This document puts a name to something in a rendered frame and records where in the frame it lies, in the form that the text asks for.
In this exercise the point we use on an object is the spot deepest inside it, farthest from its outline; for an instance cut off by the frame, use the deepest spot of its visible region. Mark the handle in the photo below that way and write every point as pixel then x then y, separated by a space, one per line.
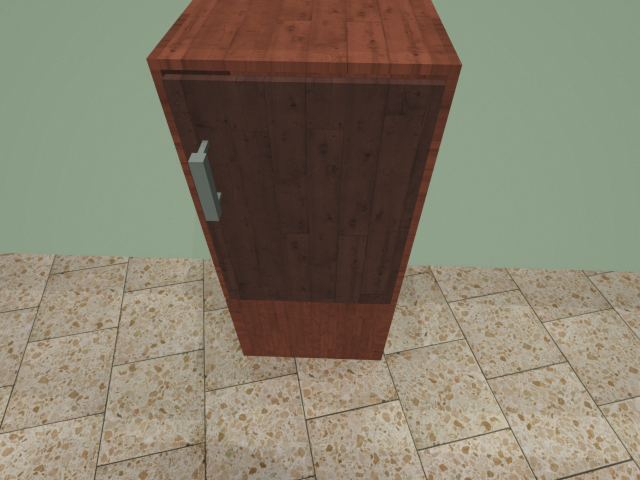
pixel 201 172

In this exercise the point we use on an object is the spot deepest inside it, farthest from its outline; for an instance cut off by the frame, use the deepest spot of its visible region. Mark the cupboard door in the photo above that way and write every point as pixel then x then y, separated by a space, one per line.
pixel 319 178

